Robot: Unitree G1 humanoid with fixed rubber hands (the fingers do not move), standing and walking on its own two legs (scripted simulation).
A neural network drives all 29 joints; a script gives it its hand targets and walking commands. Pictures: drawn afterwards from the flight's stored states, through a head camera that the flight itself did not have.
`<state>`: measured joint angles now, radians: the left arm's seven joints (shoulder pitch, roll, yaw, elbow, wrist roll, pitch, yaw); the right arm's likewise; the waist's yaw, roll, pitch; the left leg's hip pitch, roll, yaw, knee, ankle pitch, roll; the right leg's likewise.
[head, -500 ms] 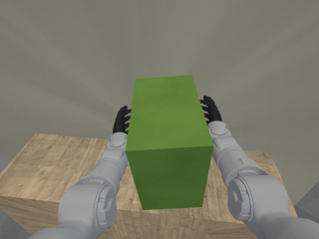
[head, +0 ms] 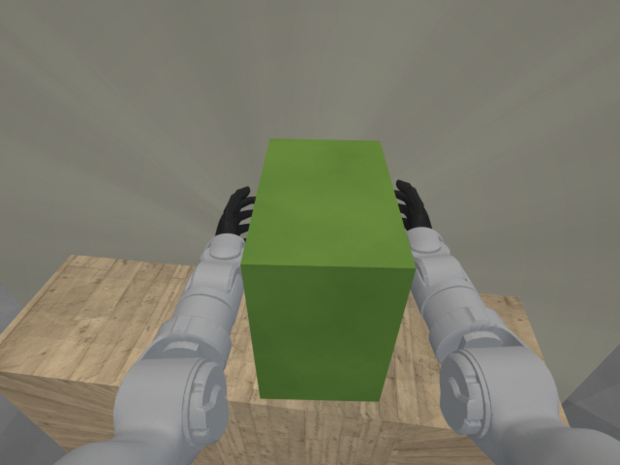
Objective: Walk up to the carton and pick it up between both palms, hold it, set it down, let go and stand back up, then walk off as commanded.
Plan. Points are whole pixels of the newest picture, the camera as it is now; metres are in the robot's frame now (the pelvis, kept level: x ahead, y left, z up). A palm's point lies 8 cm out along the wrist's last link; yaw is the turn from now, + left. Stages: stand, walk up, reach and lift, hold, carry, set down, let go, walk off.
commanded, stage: reach and lift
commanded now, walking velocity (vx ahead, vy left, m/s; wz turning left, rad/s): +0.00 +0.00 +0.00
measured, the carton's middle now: (322, 265) +0.39 -0.01 +0.09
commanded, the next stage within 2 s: hold in 1.30 s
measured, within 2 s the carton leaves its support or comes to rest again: neither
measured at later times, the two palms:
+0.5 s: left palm (195, 229) +0.37 +0.16 +0.17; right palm (393, 224) +0.38 -0.10 +0.17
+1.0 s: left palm (194, 207) +0.39 +0.16 +0.19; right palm (392, 202) +0.40 -0.10 +0.19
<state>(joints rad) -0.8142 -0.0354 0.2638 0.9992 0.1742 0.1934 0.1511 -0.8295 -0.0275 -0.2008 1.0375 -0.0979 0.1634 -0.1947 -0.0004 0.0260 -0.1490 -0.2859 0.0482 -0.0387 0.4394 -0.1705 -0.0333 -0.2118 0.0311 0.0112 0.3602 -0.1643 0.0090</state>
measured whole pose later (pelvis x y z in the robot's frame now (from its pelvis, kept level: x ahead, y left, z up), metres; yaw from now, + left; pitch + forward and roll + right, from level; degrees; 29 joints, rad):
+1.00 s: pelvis +0.02 +0.01 +0.00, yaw +1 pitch -4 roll -2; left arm -0.71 -0.08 0.26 0.47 0.24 0.51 0.09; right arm -0.74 -0.02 -0.09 0.72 0.05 0.28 -0.22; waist 0.00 -0.02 -0.09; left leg -0.15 0.03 -0.04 0.41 -0.19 -0.02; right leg -0.05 0.01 0.01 0.27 -0.16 0.02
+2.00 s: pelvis +0.01 +0.01 +0.00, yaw +1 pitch -7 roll -2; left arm -0.63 -0.08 0.26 0.19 0.27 0.68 0.01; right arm -0.68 -0.01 -0.01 0.51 0.11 0.40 -0.26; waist -0.02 -0.03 -0.03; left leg -0.08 0.03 -0.04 0.39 -0.18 -0.02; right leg 0.02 0.01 0.01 0.27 -0.16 0.02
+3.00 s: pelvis +0.00 +0.01 +0.00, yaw +1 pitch -9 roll -2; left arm -0.56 -0.08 0.24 0.08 0.33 0.76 -0.02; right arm -0.61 0.01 0.02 0.44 0.11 0.43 -0.25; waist -0.03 -0.03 0.03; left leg -0.05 0.03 -0.04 0.38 -0.17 -0.02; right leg 0.04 0.01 0.00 0.27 -0.15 0.02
